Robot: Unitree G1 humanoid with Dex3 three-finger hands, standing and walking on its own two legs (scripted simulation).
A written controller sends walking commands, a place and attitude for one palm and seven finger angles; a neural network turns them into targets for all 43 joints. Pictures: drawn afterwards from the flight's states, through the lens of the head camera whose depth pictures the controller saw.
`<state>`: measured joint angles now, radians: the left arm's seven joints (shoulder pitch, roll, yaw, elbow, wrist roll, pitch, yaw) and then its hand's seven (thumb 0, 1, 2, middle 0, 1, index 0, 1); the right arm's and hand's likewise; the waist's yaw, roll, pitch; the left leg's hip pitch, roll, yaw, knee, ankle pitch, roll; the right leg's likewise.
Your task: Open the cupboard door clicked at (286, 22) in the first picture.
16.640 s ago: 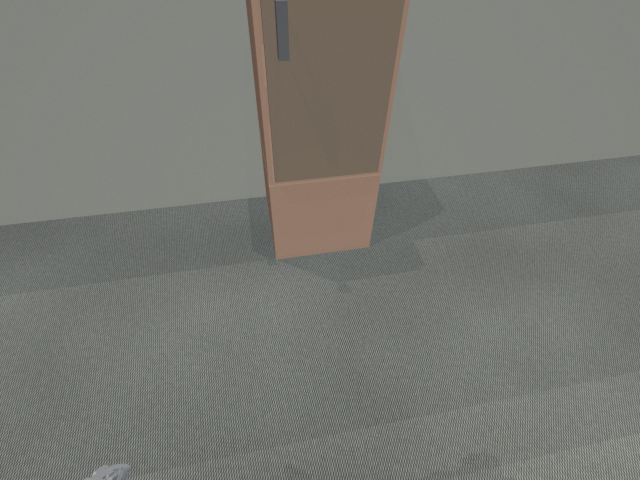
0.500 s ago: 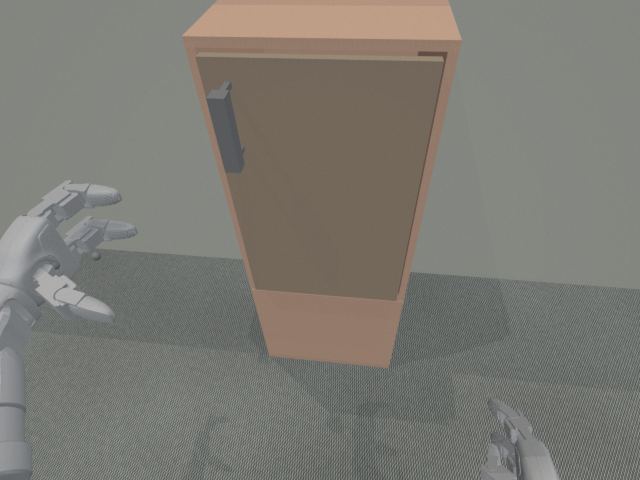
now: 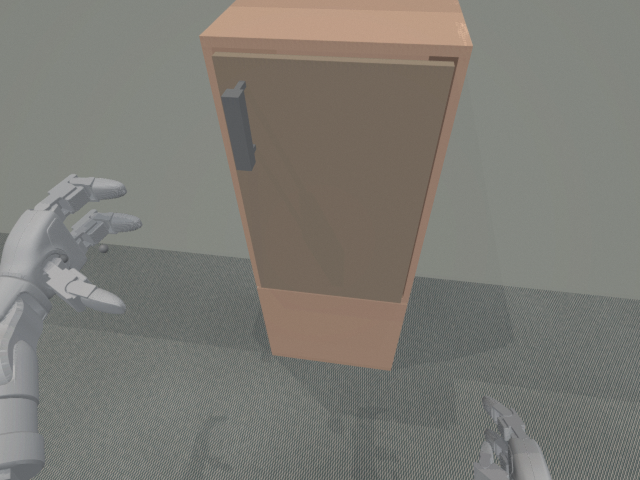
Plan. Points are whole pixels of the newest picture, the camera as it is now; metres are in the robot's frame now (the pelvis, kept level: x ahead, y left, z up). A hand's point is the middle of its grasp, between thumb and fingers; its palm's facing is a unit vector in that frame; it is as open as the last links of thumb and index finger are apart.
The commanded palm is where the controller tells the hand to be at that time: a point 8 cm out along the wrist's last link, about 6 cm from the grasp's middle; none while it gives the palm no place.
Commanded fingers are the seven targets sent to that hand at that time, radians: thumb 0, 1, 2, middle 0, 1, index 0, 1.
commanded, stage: move the hooked fingers beside the handle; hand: left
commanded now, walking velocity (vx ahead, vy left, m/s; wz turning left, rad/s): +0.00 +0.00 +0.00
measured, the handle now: (243, 125) +0.60 +0.20 +0.15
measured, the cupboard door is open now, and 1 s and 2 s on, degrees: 0 0 0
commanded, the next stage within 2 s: none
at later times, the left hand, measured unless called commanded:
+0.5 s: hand (146, 202) +0.39 +0.27 +0.16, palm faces -0.01 -1.00 -0.03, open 14.0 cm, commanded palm +0.37 +0.31 +0.16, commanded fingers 0.00 -0.50 0.30 -0.30 -1.20 -0.30 -1.20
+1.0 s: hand (179, 167) +0.46 +0.25 +0.16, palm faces -0.06 -1.00 -0.01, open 14.0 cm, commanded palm +0.45 +0.31 +0.16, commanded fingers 0.00 -0.50 0.30 -0.30 -1.20 -0.30 -1.20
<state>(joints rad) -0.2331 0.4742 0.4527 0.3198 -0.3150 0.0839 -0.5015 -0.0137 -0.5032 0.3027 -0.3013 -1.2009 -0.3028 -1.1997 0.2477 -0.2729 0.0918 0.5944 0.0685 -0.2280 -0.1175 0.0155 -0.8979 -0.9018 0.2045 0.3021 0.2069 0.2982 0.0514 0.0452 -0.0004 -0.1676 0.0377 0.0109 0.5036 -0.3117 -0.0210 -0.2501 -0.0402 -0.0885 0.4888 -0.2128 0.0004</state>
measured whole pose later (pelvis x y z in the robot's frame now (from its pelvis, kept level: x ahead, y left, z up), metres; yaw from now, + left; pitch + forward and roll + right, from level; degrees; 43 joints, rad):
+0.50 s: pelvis +0.00 +0.00 +0.00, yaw -1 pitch +3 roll +0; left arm -0.53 0.53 0.44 0.66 -0.25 -0.01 -0.49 -0.01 -0.50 0.30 -0.30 -1.20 -0.30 -1.20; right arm 0.31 -0.31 0.06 0.62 0.06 -0.19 -0.11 0.02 -0.90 -0.90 0.20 0.30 0.21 0.30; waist 0.00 0.03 -0.01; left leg -0.26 0.04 0.02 0.53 -0.32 -0.02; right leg -0.35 -0.04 -0.07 0.52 -0.22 0.00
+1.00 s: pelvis +0.00 +0.01 -0.01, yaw -1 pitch +8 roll -1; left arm -0.87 0.61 0.40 1.05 -0.17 -0.11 -0.48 -0.01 -0.50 0.30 -0.30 -1.20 -0.30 -1.20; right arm 0.37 -0.31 0.06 0.65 0.04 -0.12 -0.09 0.01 -0.90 -0.90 0.21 0.30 0.21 0.30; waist -0.07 0.01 -0.03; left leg -0.40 0.03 0.03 0.60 -0.34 0.00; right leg -0.48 -0.05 -0.07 0.55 -0.22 0.02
